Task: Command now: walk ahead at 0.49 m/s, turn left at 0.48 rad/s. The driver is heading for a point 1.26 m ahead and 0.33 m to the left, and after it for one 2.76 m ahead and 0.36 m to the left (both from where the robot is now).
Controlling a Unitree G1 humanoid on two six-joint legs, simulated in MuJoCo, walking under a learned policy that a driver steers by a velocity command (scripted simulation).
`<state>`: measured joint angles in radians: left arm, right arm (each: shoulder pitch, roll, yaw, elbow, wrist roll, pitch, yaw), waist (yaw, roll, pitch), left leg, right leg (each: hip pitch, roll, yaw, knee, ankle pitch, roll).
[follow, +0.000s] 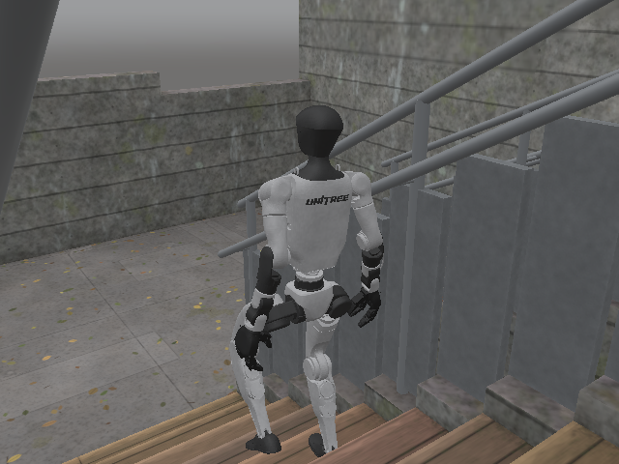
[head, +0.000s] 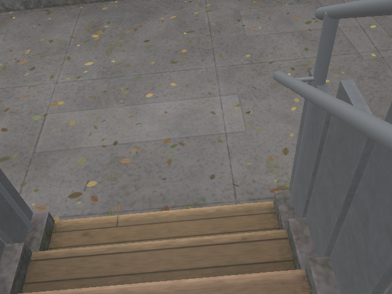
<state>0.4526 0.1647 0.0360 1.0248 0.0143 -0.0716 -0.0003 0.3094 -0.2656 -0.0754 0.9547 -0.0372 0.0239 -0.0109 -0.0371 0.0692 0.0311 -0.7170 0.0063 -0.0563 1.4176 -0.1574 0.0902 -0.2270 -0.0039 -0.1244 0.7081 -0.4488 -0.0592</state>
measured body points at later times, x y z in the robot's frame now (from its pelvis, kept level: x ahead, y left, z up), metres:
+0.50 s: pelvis +0.26 +0.02 -0.16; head +0.30 +0.03 +0.29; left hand +0.19 +0.25 -0.30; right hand +0.38 -0.20 -0.31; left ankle +0.26 +0.05 -0.88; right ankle +0.24 -0.14 -0.68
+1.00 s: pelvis +0.51 +0.02 -0.31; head +0.53 +0.02 +0.14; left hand +0.42 +0.24 -0.45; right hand +0.69 -0.16 -0.45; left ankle +0.40 +0.08 -0.79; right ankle +0.60 -0.04 -1.04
